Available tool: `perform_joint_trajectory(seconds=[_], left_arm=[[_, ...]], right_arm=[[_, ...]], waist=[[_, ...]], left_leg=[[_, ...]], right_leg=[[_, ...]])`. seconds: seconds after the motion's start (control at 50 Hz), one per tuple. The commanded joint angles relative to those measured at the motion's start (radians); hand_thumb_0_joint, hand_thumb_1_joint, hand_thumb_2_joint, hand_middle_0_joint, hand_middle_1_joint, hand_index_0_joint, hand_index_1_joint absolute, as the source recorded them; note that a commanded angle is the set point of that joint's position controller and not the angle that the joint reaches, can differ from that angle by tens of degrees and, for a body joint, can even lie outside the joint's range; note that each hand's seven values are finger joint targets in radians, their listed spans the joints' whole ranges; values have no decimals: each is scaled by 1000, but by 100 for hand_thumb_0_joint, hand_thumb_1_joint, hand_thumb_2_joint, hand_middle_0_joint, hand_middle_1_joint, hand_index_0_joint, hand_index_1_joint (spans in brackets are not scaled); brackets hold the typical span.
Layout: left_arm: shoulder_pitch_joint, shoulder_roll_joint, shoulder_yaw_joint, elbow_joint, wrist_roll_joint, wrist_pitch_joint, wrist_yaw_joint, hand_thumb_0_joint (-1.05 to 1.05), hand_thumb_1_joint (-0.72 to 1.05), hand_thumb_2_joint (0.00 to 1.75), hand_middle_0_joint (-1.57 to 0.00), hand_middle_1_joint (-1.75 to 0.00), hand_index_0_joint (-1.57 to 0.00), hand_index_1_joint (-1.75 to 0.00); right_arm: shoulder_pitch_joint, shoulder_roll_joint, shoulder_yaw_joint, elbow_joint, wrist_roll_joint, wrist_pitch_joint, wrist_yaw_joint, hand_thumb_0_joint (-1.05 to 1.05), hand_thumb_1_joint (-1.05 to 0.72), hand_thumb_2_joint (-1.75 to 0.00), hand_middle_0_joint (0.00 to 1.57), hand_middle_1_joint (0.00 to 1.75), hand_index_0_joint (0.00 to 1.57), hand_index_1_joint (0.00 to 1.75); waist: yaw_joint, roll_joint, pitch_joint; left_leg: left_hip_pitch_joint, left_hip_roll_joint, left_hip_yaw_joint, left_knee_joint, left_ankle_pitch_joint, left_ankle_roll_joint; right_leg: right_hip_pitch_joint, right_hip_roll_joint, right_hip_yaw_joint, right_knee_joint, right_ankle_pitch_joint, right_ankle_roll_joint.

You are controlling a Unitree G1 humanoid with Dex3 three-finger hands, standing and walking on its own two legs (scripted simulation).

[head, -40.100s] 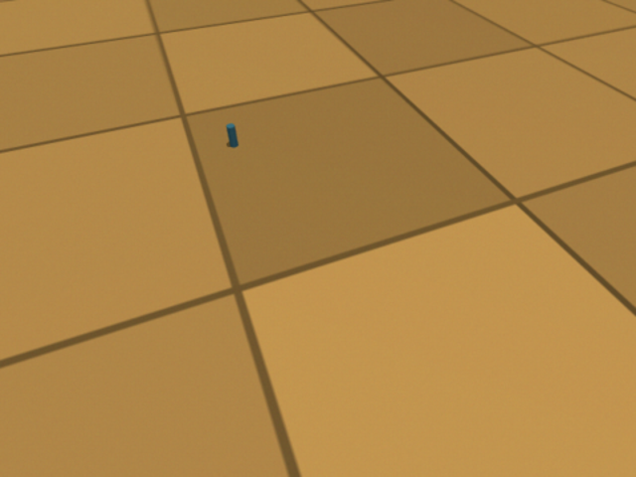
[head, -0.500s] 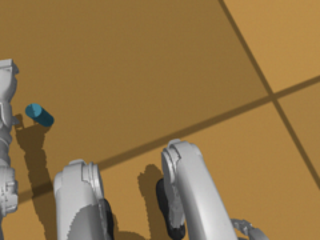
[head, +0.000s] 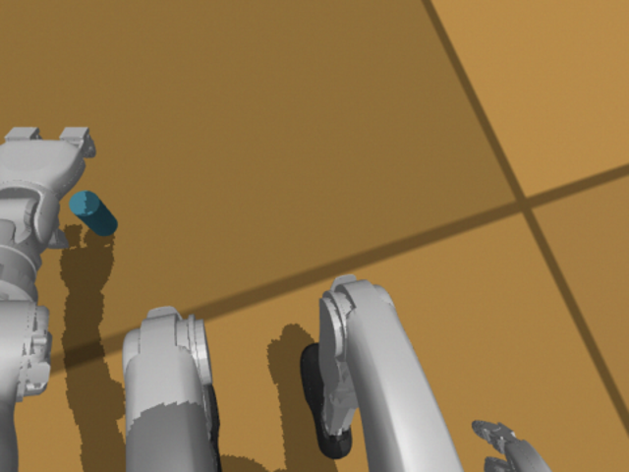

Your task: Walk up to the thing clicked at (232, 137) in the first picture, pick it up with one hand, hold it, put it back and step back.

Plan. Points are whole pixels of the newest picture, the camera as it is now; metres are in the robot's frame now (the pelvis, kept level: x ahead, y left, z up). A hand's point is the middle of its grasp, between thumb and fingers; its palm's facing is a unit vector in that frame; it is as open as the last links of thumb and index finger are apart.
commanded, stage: withdraw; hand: left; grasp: from above
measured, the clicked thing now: (95, 215) +0.52 +0.26 -0.33
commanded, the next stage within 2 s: home in 0.02 s
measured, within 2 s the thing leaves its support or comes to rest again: neither
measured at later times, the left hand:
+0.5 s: hand (37, 179) +0.49 +0.27 -0.11, palm faces -0.37 -0.22 -0.90, open 12.0 cm
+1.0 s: hand out of the picture +0.30 +0.22 +0.09, palm faces -0.10 -0.87 -0.48, open 7.5 cm
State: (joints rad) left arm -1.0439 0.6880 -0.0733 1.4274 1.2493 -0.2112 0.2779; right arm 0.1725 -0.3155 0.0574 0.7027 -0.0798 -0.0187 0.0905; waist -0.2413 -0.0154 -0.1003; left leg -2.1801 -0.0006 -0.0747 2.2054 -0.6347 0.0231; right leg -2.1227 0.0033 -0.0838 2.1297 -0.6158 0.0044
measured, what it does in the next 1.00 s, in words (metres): rises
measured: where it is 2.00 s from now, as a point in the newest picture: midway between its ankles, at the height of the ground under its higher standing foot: (268, 439)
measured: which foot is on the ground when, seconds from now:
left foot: down 0.00-1.00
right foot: down 0.00-1.00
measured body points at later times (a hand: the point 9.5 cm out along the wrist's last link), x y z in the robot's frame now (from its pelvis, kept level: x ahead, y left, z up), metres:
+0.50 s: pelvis +0.02 +0.00 +0.01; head +0.24 +0.03 +0.40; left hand +0.51 +0.28 -0.06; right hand +0.05 -0.26 -0.11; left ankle +0.09 +0.11 -0.35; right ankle +0.11 -0.12 -0.35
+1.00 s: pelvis +0.03 +0.00 +0.20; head +0.15 +0.03 +0.63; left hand +0.31 +0.26 +0.12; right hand +0.25 -0.23 +0.11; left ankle +0.09 +0.11 -0.35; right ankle +0.11 -0.12 -0.35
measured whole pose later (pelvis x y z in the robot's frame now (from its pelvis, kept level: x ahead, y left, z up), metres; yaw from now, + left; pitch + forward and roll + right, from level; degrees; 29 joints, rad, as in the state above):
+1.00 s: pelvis +0.03 +0.00 +0.20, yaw +4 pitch +25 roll -4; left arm -0.06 0.34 -0.01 0.36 0.22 0.23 0.08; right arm 0.10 -0.23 0.02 0.57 0.04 -0.07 -0.04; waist -0.06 0.02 -0.20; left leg -1.42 0.01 -0.06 1.59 -0.60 0.01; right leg -1.38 0.01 -0.06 1.52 -0.58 0.00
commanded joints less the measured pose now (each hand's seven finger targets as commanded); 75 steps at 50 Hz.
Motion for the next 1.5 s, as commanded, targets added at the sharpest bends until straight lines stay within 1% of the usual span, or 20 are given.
perform_joint_trajectory(seconds=[0.0, 0.1, 0.2, 0.26, 0.3, 0.36, 0.38, 0.4, 0.46, 0.5, 0.56, 0.6, 0.7, 0.74, 0.78, 0.92, 0.98, 1.26, 1.36, 1.48], left_arm=[[-463, 230, 72, -32, 28, 16, 137, 0, -45, 93, -18, -92, -18, -93], [-479, 345, 163, -12, 49, 47, 193, 0, -43, 95, -16, -91, -15, -92], [-395, 414, 227, -196, -17, 91, 191, 0, -25, 89, -24, -73, -22, -74], [-350, 364, 214, -243, -69, 119, 139, 0, -12, 84, -22, -57, -20, -59], [-344, 339, 210, -326, -129, 125, 95, 0, -10, 80, -21, -54, -20, -55], [-175, 250, 184, -349, -220, 142, 11, 0, 4, 75, -20, -45, -18, -46], [-113, 292, 237, -385, -241, 146, -10, 0, 12, 80, -20, -45, -19, -47], [-43, 177, 166, -404, -276, 157, -48, 0, 19, 79, -20, -44, -19, -45], [138, 86, 140, -528, -413, 198, -132, 0, 43, 80, -19, -35, -19, -35], [146, 120, 178, -738, -498, 210, -166, 0, 59, 79, -18, -30, -18, -30], [307, 12, 142, -840, -599, 231, -203, 0, 76, 84, -19, -28, -19, -28], [322, 21, 168, -935, -632, 237, -204, 0, 90, 90, -20, -30, -20, -30], [476, -94, 141, -1035, -733, 267, -186, 0, 90, 90, -20, -30, -20, -30], [498, -89, 161, -1116, -776, 287, -172, 0, 89, 90, -20, -30, -20, -30], [589, -158, 116, -1151, -835, 317, -175, 0, 85, 87, -20, -29, -20, -29], [801, -199, 132, -1279, -1044, 404, -171, 0, 90, 90, -20, -30, -20, -30], [882, -221, 138, -1335, -1120, 426, -167, 0, 90, 90, -20, -30, -20, -30], [1350, -359, 165, -1588, -1309, 586, -181, 0, 90, 90, -20, -30, -20, -30], [1480, -369, 166, -1693, -1320, 609, -199, 0, 90, 90, -20, -30, -20, -30], [1540, -374, 155, -1742, -1311, 609, -229, 0, 90, 90, -20, -30, -20, -30]], right_arm=[[218, -208, -49, 14, -27, -26, 2, 0, -91, -90, 20, 30, 20, 30], [230, -225, -33, -1, -48, -58, 15, 0, -91, -90, 20, 30, 20, 30], [236, -219, -56, -28, -41, -56, 21, 0, -89, -89, 20, 30, 20, 30], [274, -201, -72, -13, -35, -46, 27, 0, -89, -90, 20, 30, 20, 30], [296, -196, -87, 0, -26, -38, 26, 0, -89, -90, 20, 30, 20, 30], [305, -190, -111, -5, -5, -24, 28, 0, -89, -90, 20, 30, 20, 30], [299, -209, -126, -31, -1, -18, 25, 0, -89, -90, 20, 30, 20, 30], [297, -187, -126, -36, 12, -10, 28, 0, -89, -90, 20, 30, 20, 30], [256, -186, -137, -76, 42, 9, 19, 0, -90, -90, 20, 30, 20, 30], [230, -179, -143, -107, 58, 18, 6, 0, -90, -90, 20, 30, 20, 30], [179, -157, -137, -134, 71, 23, -13, 0, -90, -90, 20, 30, 20, 30], [154, -144, -140, -143, 82, 22, -28, 0, -90, -90, 20, 30, 20, 30], [93, -114, -137, -160, 98, -4, -59, 0, -90, -90, 20, 30, 20, 30], [76, -113, -141, -174, 102, -20, -76, 0, -90, -90, 20, 30, 20, 30], [49, -107, -136, -178, 107, -38, -91, 0, -90, -90, 20, 30, 20, 30], [-25, -80, -104, -232, 118, -89, -147, 0, -90, -90, 20, 30, 20, 30], [-32, -63, -90, -253, 120, -109, -169, 0, -90, -90, 20, 30, 20, 30], [68, -15, -47, -324, 120, -162, -259, 0, -90, -90, 20, 30, 20, 30], [85, -9, -51, -341, 111, -190, -279, 0, -90, -90, 20, 30, 20, 30], [81, -15, -62, -356, 102, -220, -286, 0, -90, -90, 20, 30, 20, 30]], waist=[[-63, 319, -589], [-55, 386, -682], [1, 435, -911], [-1, 396, -897], [8, 369, -902], [33, 269, -825], [44, 248, -845], [59, 253, -825], [86, 185, -741], [116, 196, -770], [117, 153, -667], [138, 184, -687], [138, 199, -625], [148, 203, -653], [142, 198, -606], [141, 116, -462], [144, 121, -429], [179, 91, -262], [184, 84, -214], [188, 67, -134]], left_leg=[[472, -22, 23, -205, 77, -2], [493, -20, 32, -163, 75, 1], [547, -15, 58, -145, 160, 5], [499, -10, 75, -150, 150, 14], [485, -8, 73, -165, 148, 20], [461, -11, 64, -218, 126, 24], [492, -10, 55, -235, 162, 21], [506, -12, 50, -271, 145, 19], [540, -5, 15, -359, 122, 17], [597, -1, 10, -402, 152, 14], [658, 4, -13, -472, 173, 6], [749, 9, -17, -510, 194, 1], [877, 14, -19, -640, 164, -3], [942, 12, -9, -685, 138, -2], [989, 12, -16, -740, 124, -5], [1069, 2, -14, -908, 0, 9], [1145, 1, -12, -976, 26, 7], [1480, -1, 8, -1276, 284, -3], [1550, 1, 12, -1327, 389, -6], [1577, 3, 5, -1380, 365, -2]], right_leg=[[182, 33, -49, -153, 119, -53], [194, 23, -49, -114, 116, -48], [336, 31, -38, -107, 201, -51], [409, 39, -22, -155, 200, -44], [442, 43, -19, -186, 199, -40], [475, 42, -17, -237, 169, -38], [503, 39, -21, -240, 201, -38], [506, 38, -17, -257, 182, -41], [494, 39, -20, -320, 158, -42], [555, 39, -11, -355, 185, -44], [584, 33, -8, -412, 193, -46], [598, 30, 7, -444, 197, -49], [668, 22, 20, -545, 177, -43], [732, 20, 28, -605, 164, -42], [770, 18, 28, -653, 155, -38], [961, 24, 56, -863, 58, -28], [1034, 25, 62, -928, 78, -28], [1432, 27, 37, -1247, 291, -21], [1496, 33, 23, -1299, 368, -22], [1505, 34, 14, -1344, 339, -20]])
